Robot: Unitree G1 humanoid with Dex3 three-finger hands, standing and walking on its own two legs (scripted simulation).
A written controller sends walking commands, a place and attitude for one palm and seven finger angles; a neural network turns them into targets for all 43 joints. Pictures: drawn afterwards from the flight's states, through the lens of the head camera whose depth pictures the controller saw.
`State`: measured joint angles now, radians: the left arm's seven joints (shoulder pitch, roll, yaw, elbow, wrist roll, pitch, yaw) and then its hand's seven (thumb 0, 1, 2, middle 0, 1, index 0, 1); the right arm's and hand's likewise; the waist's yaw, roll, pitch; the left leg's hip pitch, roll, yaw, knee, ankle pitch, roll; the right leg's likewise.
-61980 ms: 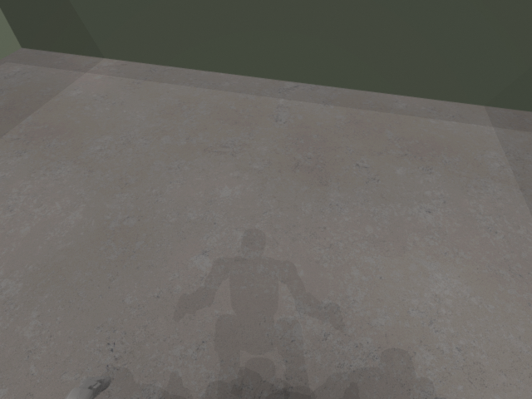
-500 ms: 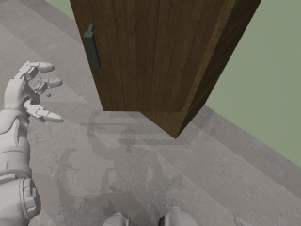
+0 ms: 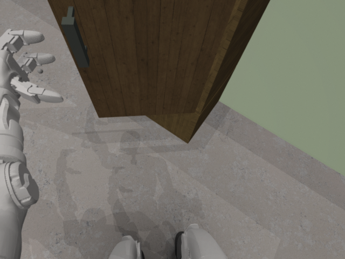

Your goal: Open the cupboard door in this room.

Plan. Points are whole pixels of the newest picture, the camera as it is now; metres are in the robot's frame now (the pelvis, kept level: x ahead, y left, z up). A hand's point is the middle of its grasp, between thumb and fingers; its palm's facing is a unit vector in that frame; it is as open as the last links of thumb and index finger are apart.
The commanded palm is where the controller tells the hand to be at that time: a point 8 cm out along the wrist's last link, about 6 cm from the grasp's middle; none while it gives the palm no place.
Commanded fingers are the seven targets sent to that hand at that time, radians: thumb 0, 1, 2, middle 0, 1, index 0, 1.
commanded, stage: move the hooked fingers beside the handle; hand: left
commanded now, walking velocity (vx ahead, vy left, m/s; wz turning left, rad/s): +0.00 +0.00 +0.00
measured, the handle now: (77, 38) +0.62 +0.18 +0.08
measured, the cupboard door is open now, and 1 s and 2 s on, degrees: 41 40 40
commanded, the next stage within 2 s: slide the fingers in behind the handle in 1.16 s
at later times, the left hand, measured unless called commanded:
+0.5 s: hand (51, 44) +0.58 +0.23 +0.09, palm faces +0.02 -1.00 -0.03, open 13.9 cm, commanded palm +0.55 +0.27 +0.08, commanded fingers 0.00 -0.50 0.30 -0.30 -1.20 -0.30 -1.20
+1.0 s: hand (54, 53) +0.57 +0.23 +0.08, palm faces +0.01 -1.00 -0.01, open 14.0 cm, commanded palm +0.55 +0.27 +0.08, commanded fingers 0.00 -0.50 0.30 -0.30 -1.20 -0.30 -1.20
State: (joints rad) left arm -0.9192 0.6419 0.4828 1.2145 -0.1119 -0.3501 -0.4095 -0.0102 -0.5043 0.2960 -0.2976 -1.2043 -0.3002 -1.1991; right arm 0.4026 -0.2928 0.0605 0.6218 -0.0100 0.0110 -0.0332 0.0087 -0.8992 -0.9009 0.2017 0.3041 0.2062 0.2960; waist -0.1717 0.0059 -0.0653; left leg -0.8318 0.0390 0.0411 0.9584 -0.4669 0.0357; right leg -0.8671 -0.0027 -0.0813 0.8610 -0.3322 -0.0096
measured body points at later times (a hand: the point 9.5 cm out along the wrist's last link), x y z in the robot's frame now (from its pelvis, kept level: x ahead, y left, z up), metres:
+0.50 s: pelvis +0.01 +0.00 -0.01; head +0.19 +0.02 +0.41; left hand +0.57 +0.28 +0.10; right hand -0.05 -0.26 -0.10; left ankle -0.01 +0.09 -0.68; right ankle +0.04 -0.12 -0.68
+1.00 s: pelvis +0.02 +0.00 +0.00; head +0.19 +0.03 +0.41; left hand +0.56 +0.28 +0.08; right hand -0.01 -0.27 -0.10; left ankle -0.01 +0.09 -0.68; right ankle +0.04 -0.12 -0.68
